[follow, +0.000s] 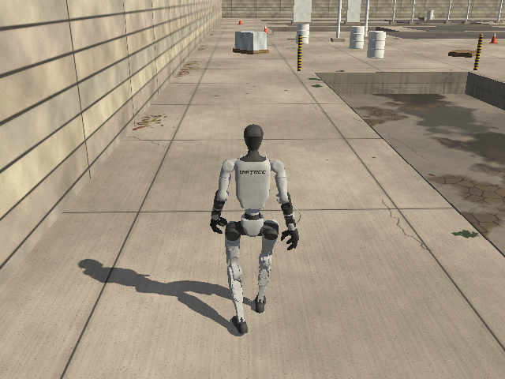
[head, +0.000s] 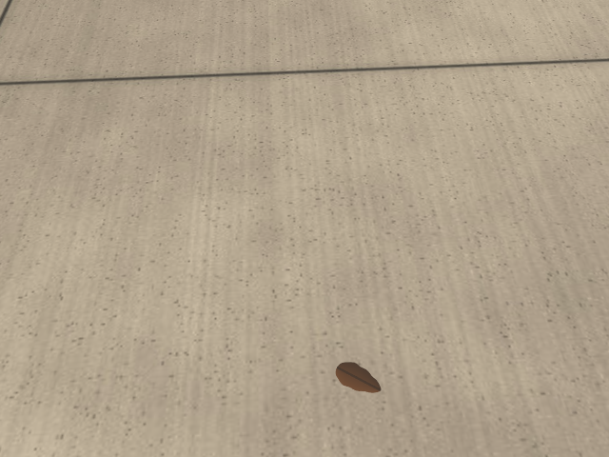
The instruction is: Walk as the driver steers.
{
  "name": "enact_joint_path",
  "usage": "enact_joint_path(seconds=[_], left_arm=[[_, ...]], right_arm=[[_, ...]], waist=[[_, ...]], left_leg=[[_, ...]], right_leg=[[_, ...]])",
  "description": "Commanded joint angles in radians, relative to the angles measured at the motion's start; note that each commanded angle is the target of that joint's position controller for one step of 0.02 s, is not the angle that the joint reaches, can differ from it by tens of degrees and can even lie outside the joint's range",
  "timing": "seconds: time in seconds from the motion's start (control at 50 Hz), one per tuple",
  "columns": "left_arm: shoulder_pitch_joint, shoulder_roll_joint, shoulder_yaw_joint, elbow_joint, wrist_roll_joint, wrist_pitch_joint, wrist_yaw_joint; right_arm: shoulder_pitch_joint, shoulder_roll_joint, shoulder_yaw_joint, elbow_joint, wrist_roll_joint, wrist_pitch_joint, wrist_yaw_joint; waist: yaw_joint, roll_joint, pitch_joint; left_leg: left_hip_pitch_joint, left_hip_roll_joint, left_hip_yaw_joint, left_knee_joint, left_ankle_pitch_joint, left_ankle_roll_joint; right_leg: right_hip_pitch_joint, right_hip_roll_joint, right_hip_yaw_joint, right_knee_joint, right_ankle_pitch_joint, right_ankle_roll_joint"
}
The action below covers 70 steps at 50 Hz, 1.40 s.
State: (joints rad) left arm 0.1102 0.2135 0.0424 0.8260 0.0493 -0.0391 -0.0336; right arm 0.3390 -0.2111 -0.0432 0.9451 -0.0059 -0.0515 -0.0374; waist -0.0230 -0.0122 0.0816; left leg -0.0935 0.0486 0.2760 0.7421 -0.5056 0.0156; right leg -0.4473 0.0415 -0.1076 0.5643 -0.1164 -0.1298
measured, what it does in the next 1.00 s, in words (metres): steps on the spot: left foot, then right foot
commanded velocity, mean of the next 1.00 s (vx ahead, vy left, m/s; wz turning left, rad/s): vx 0.04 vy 0.00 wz -0.24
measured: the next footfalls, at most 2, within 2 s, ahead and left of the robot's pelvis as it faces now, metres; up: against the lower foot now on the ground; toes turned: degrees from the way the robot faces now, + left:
left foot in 0.52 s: +0.11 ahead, +0.13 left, +0.00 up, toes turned -14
right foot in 0.76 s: +0.06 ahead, -0.08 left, +0.00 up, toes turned -8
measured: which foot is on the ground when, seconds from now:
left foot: up 0.00-0.50, down 0.52-1.00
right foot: down 0.00-0.52, up 0.54-0.74, down 0.76-1.00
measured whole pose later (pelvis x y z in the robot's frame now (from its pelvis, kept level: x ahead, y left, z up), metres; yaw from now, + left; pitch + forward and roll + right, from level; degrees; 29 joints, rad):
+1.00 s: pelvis +0.05 +0.04 +0.03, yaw -13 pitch -2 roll +0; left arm 0.21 0.22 0.02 1.07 0.01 0.02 0.04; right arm 0.21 -0.22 -0.03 1.00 -0.01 0.01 -0.03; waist 0.00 0.00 0.04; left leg -0.13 -0.03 0.00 0.39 -0.22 0.03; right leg -0.12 0.03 0.07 0.38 -0.21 0.00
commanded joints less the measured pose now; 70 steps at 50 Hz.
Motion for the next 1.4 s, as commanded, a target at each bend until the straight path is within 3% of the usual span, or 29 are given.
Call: enact_joint_path(seconds=[0.02, 0.04, 0.06, 0.08, 0.1, 0.14, 0.2, 0.28, 0.34, 0.44, 0.48, 0.5, 0.52, 0.54, 0.56, 0.58, 0.6, 0.64, 0.7, 0.74, 0.78, 0.8, 0.82, 0.9, 1.14, 1.4], left_arm=[[0.319, 0.306, 0.093, 0.004, -0.051, 0.008, 0.026], [0.241, 0.271, 0.088, -0.024, -0.059, 0.028, 0.036], [0.158, 0.202, 0.069, -0.038, -0.059, 0.04, 0.043], [0.12, 0.157, 0.056, -0.037, -0.056, 0.046, 0.046], [0.109, 0.136, 0.051, -0.039, -0.058, 0.049, 0.049], [0.105, 0.147, 0.053, -0.041, -0.042, 0.042, 0.043], [0.109, 0.189, 0.066, -0.049, -0.034, 0.038, 0.037], [0.124, 0.179, 0.063, -0.051, -0.029, 0.052, 0.039], [0.132, 0.177, 0.061, -0.045, -0.024, 0.059, 0.04], [0.118, 0.167, 0.052, -0.031, -0.015, 0.067, 0.038], [0.11, 0.163, 0.046, -0.02, -0.026, 0.074, 0.043], [0.114, 0.153, 0.041, -0.015, -0.035, 0.075, 0.048], [0.139, 0.11, 0.028, -0.016, -0.041, 0.071, 0.05], [0.156, 0.068, 0.016, -0.02, -0.058, 0.064, 0.05], [0.105, 0.123, 0.029, -0.012, -0.038, 0.063, 0.051], [0.109, 0.124, 0.031, -0.001, -0.036, 0.063, 0.047], [0.118, 0.111, 0.029, 0.014, -0.038, 0.064, 0.045], [0.129, 0.105, 0.025, 0.038, -0.031, 0.066, 0.044], [0.109, 0.078, 0.011, 0.065, -0.046, 0.063, 0.059], [0.118, 0.086, 0.008, 0.09, -0.048, 0.06, 0.068], [0.118, 0.146, 0.016, 0.109, -0.033, 0.054, 0.072], [0.109, 0.138, 0.016, 0.132, -0.049, 0.056, 0.068], [0.115, 0.104, 0.008, 0.142, -0.049, 0.055, 0.064], [0.111, 0.11, 0.002, 0.19, -0.04, 0.05, 0.072], [0.13, 0.093, -0.018, 0.276, -0.04, 0.043, 0.074], [0.174, 0.058, -0.033, 0.32, -0.041, 0.04, 0.075]], right_arm=[[0.092, -0.105, -0.023, -0.106, -0.001, 0.017, 0.005], [0.035, -0.116, -0.023, -0.115, -0.008, 0.023, 0.006], [-0.035, -0.117, -0.023, -0.127, -0.01, 0.021, 0.007], [-0.071, -0.122, -0.027, -0.133, -0.018, 0.025, 0.005], [-0.06, -0.125, -0.029, -0.137, -0.031, 0.04, 0.004], [-0.029, -0.104, -0.026, -0.13, -0.033, 0.07, 0.003], [-0.051, -0.095, -0.024, -0.145, -0.026, 0.085, 0.003], [-0.113, -0.11, -0.028, -0.161, -0.021, 0.097, 0.0], [-0.141, -0.109, -0.025, -0.169, -0.016, 0.097, 0.0], [-0.102, -0.102, -0.019, -0.155, 0.0, 0.082, -0.007], [-0.034, -0.088, -0.014, -0.133, 0.002, 0.073, -0.011], [-0.006, -0.086, -0.012, -0.122, -0.002, 0.065, -0.013], [-0.028, -0.132, -0.016, -0.132, -0.018, 0.054, -0.018], [-0.096, -0.196, -0.022, -0.164, -0.029, 0.047, -0.016], [-0.148, -0.166, -0.013, -0.162, -0.03, 0.041, -0.007], [-0.176, -0.119, 0.001, -0.161, -0.023, 0.031, -0.003], [-0.188, -0.11, 0.005, -0.151, -0.018, 0.026, -0.002], [-0.172, -0.123, 0.006, -0.133, -0.012, 0.023, -0.007], [-0.095, -0.136, 0.004, -0.087, -0.01, 0.027, -0.005], [-0.094, -0.147, -0.002, -0.07, -0.006, 0.033, -0.004], [-0.063, -0.141, -0.006, -0.064, -0.005, 0.031, 0.003], [-0.053, -0.114, -0.002, -0.046, 0.004, 0.033, 0.005], [-0.086, -0.121, -0.002, -0.032, 0.001, 0.038, 0.002], [-0.114, -0.115, -0.004, -0.008, -0.006, 0.049, 0.004], [-0.09, -0.096, 0.01, 0.097, -0.006, 0.054, 0.006], [-0.038, -0.066, 0.026, 0.157, -0.006, 0.052, 0.002]], waist=[[0.1, -0.142, -0.454], [0.087, -0.045, -0.364], [0.069, -0.005, -0.22], [0.041, 0.023, -0.136], [0.022, 0.007, -0.12], [0.003, -0.003, -0.149], [0.007, -0.028, -0.174], [0.041, -0.08, -0.164], [0.058, -0.097, -0.145], [0.057, -0.105, -0.127], [0.023, -0.09, -0.12], [0.007, -0.07, -0.11], [0.034, 0.039, -0.103], [0.065, 0.185, -0.102], [0.048, 0.178, -0.05], [0.067, 0.14, -0.057], [0.073, 0.137, -0.055], [0.065, 0.17, -0.07], [0.027, 0.149, -0.109], [0.034, 0.134, -0.121], [-0.001, 0.072, -0.132], [-0.004, 0.004, -0.103], [0.026, 0.015, -0.078], [0.021, -0.019, -0.053], [0.02, 0.01, -0.023], [0.02, 0.009, -0.013]], left_leg=[[-0.464, -0.097, -0.248, 0.72, -0.172, -0.038], [-0.509, -0.037, -0.304, 0.714, -0.084, -0.037], [-0.524, -0.007, -0.304, 0.642, -0.002, -0.039], [-0.507, 0.013, -0.309, 0.56, 0.041, -0.043], [-0.457, 0.021, -0.311, 0.498, 0.072, -0.049], [-0.387, 0.002, -0.303, 0.439, 0.099, -0.054], [-0.392, -0.007, -0.309, 0.349, 0.128, -0.062], [-0.413, -0.005, -0.316, 0.239, 0.156, -0.066], [-0.388, -0.016, -0.315, 0.154, 0.141, -0.056], [-0.248, -0.06, -0.288, -0.034, 0.077, -0.014], [-0.137, -0.078, -0.269, -0.237, 0.148, 0.016], [-0.057, -0.068, -0.284, -0.393, 0.234, 0.034], [-0.017, 0.055, -0.427, -0.505, 0.212, 0.062], [-0.035, 0.253, -0.671, -0.584, 0.231, 0.138], [-0.206, 0.312, -0.663, -0.563, 0.397, 0.205], [-0.216, 0.259, -0.597, -0.544, 0.471, 0.203], [-0.198, 0.207, -0.528, -0.523, 0.511, 0.174], [-0.094, 0.143, -0.449, -0.457, 0.695, 0.144], [0.037, 0.134, -0.43, -0.369, 0.919, 0.139], [0.026, 0.115, -0.431, -0.35, 0.869, 0.095], [-0.058, 0.072, -0.423, -0.372, 0.659, 0.052], [-0.059, 0.036, -0.393, -0.414, 0.566, 0.043], [-0.043, 0.028, -0.381, -0.406, 0.503, 0.037], [-0.034, 0.035, -0.382, -0.409, 0.449, 0.041], [-0.058, 0.026, -0.383, -0.439, 0.327, 0.031], [-0.084, 0.025, -0.384, -0.435, 0.305, 0.028]], right_leg=[[0.688, -0.433, 0.634, -0.069, 0.967, -0.337], [0.576, -0.41, 0.576, -0.144, 0.698, -0.319], [0.425, -0.358, 0.514, -0.204, 0.524, -0.276], [0.321, -0.3, 0.463, -0.239, 0.454, -0.223], [0.252, -0.26, 0.422, -0.258, 0.414, -0.191], [0.197, -0.211, 0.383, -0.263, 0.393, -0.156], [0.187, -0.181, 0.391, -0.272, 0.27, -0.13], [0.2, -0.173, 0.434, -0.322, -0.047, -0.102], [0.207, -0.177, 0.467, -0.341, -0.171, -0.093], [0.194, -0.192, 0.496, -0.313, -0.116, -0.091], [0.174, -0.182, 0.499, -0.275, -0.071, -0.063], [0.134, -0.159, 0.487, -0.25, -0.09, -0.025], [0.082, -0.102, 0.435, -0.175, -0.166, 0.031], [0.018, 0.039, 0.281, -0.055, -0.249, 0.082], [0.113, 0.051, 0.213, 0.057, -0.328, 0.092], [0.168, 0.03, 0.22, 0.11, -0.3, 0.098], [0.175, 0.028, 0.213, 0.118, -0.269, 0.105], [0.162, 0.017, 0.185, 0.092, -0.247, 0.121], [0.191, 0.004, 0.151, -0.073, -0.208, 0.137], [0.296, -0.026, 0.171, -0.226, -0.006, 0.136], [0.41, -0.112, 0.246, -0.18, 0.205, 0.128], [0.363, -0.104, 0.241, -0.159, 0.183, 0.111], [0.328, -0.1, 0.248, -0.188, 0.131, 0.109], [0.302, -0.101, 0.258, -0.233, 0.086, 0.104], [0.271, -0.106, 0.266, -0.267, -0.025, 0.092], [0.25, -0.101, 0.259, -0.263, -0.05, 0.09]])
